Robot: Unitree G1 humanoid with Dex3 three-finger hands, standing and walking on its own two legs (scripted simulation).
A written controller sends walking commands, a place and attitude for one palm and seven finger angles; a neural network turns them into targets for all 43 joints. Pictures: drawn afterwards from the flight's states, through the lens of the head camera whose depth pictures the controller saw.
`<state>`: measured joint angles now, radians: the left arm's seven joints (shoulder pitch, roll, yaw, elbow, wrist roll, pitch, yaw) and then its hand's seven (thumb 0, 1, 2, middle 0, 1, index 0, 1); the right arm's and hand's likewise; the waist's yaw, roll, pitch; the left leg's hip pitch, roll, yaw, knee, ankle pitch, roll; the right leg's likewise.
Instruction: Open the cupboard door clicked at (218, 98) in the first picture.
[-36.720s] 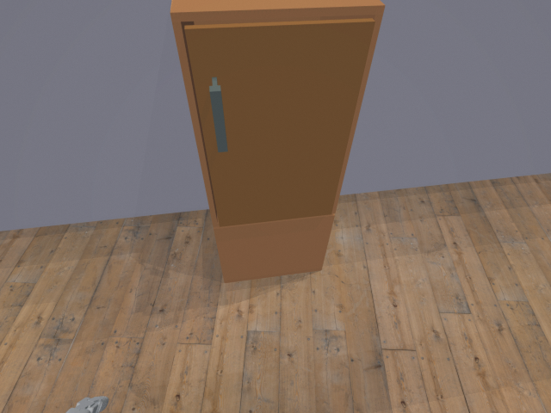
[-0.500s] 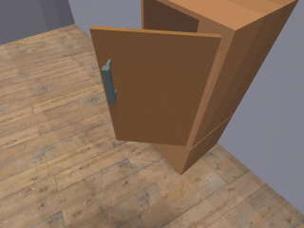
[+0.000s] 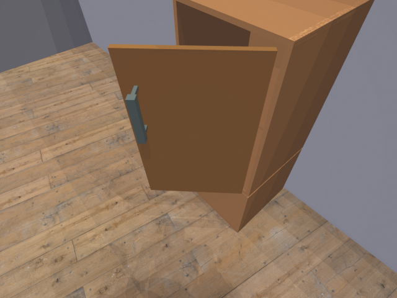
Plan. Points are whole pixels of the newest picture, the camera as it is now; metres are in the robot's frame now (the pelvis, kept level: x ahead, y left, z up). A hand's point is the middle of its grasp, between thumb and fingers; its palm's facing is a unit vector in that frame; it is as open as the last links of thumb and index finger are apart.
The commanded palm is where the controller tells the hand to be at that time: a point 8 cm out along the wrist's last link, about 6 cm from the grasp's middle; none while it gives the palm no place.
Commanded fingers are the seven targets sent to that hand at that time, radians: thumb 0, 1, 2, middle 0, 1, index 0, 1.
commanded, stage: look again from close up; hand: left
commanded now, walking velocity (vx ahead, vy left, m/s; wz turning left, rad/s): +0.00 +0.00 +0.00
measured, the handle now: (139, 115) +0.53 +0.19 +0.06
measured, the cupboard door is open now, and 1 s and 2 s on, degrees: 45 45 45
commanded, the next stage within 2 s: raise the hand with hooked fingers in 0.02 s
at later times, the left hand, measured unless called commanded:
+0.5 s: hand (103, 286) +0.15 +0.20 -0.05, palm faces +0.03 -1.00 -0.02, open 8.4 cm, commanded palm +0.13 +0.26 -0.04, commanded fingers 0.00 0.43 0.70 -0.23 -0.60 -0.23 -0.60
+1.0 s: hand (79, 253) +0.20 +0.24 +0.00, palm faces +0.03 -1.00 -0.06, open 11.3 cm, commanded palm +0.17 +0.29 +0.01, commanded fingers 0.00 -0.15 0.45 -0.28 -0.98 -0.28 -0.98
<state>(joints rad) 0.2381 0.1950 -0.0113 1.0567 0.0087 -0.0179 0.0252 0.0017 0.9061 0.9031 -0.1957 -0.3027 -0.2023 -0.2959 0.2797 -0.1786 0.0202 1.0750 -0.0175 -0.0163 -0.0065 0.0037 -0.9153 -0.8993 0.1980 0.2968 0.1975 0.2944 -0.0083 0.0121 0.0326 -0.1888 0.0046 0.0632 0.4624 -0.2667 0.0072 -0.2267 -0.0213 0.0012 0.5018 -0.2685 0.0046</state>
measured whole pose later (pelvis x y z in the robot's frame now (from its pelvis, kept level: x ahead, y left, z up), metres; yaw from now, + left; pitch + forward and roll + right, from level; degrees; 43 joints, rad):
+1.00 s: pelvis -0.02 +0.00 -0.06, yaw +3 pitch +11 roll -2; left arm 0.28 0.32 0.33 0.12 -0.37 -0.33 -0.42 0.00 0.07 0.55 -0.25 -0.84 -0.26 -0.83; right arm 0.32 -0.26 0.02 0.59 0.04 -0.25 -0.06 0.01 -0.91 -0.90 0.20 0.30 0.20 0.30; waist -0.02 0.03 -0.10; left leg -0.73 0.03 -0.01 1.00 -0.47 0.00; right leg -0.70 -0.01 -0.07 0.94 -0.44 0.00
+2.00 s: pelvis -0.01 +0.00 -0.02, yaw +2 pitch +6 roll -1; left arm -0.07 0.44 0.45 0.40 -0.36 -0.16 -0.54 -0.01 -0.50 0.30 -0.30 -1.20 -0.30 -1.20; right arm 0.30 -0.29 0.04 0.57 0.05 -0.21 -0.09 0.01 -0.91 -0.90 0.20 0.30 0.20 0.30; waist 0.00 0.02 -0.07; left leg -0.48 0.03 0.01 0.76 -0.38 0.01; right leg -0.46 -0.01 -0.05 0.71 -0.36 0.00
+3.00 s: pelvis -0.01 +0.00 -0.03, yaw +2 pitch +9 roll -1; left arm -0.41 0.46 0.41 0.74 -0.26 -0.24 -0.47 -0.02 -0.50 0.30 -0.30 -1.20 -0.30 -1.20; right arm 0.33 -0.28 0.04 0.62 0.05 -0.11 -0.09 0.01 -0.91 -0.90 0.20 0.30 0.20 0.29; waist -0.05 0.02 -0.06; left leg -0.55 0.03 0.01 0.77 -0.38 0.00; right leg -0.53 0.00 -0.04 0.73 -0.36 -0.01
